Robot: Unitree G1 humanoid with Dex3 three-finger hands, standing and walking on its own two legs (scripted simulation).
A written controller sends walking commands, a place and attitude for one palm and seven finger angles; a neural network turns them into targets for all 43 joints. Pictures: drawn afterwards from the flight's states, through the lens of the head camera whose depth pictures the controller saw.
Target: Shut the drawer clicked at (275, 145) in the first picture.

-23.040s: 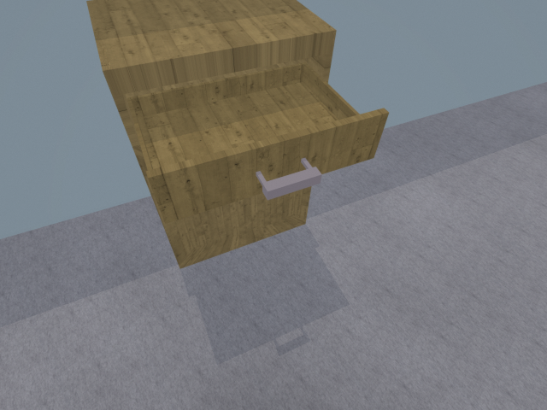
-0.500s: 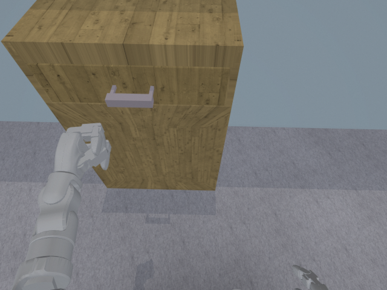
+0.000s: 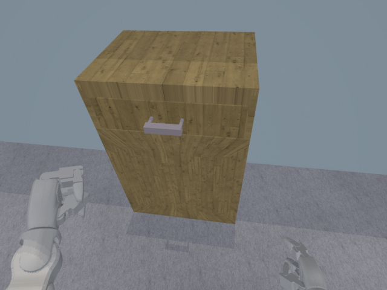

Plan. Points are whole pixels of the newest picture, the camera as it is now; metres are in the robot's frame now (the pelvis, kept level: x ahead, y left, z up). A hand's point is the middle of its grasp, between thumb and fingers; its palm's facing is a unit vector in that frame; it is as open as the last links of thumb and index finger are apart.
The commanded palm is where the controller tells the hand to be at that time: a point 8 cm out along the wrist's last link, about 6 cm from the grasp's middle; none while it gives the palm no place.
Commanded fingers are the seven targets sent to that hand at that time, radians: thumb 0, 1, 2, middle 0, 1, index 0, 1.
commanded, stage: draw the hand back to the body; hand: left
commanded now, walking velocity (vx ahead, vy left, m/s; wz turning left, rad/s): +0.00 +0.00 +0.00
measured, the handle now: (164, 124) +0.63 +0.18 -0.04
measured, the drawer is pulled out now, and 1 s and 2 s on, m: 0.00 0.00 0.00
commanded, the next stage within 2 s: step back with the hand held close in 0.40 s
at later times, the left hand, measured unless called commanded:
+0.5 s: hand (49, 225) +0.17 +0.24 +0.16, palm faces +0.42 -0.82 -0.39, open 3.3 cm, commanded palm +0.12 +0.27 +0.17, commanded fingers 0.00 0.90 0.90 -1.40 -1.60 -1.40 -1.60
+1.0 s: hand (27, 239) +0.14 +0.26 +0.15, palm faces +0.32 -0.79 -0.52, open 3.3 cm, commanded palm +0.08 +0.30 +0.17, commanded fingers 0.00 0.90 0.90 -1.40 -1.60 -1.40 -1.60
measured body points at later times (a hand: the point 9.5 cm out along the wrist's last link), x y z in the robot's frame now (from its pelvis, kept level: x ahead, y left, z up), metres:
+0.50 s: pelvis -0.01 -0.01 +0.00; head -0.04 -0.03 +0.45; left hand +0.14 +0.28 +0.18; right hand +0.17 -0.22 -0.09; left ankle -0.04 +0.11 -0.74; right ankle -0.01 -0.12 -0.74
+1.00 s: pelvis -0.05 +0.02 +0.00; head -0.03 +0.01 +0.45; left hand +0.12 +0.30 +0.18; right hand +0.13 -0.23 -0.09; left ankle -0.04 +0.11 -0.74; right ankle -0.01 -0.12 -0.74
